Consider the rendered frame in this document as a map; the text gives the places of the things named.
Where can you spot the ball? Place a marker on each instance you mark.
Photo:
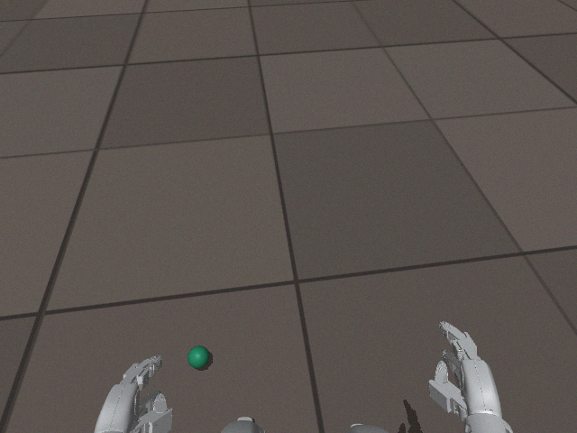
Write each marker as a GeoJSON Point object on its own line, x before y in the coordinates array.
{"type": "Point", "coordinates": [198, 356]}

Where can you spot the left robot hand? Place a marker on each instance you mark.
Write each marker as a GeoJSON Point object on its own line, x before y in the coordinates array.
{"type": "Point", "coordinates": [123, 410]}

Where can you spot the right robot arm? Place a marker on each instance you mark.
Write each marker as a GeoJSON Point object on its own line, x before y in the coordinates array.
{"type": "Point", "coordinates": [486, 423]}

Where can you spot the right robot hand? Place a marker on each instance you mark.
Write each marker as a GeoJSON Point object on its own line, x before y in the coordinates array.
{"type": "Point", "coordinates": [471, 374]}

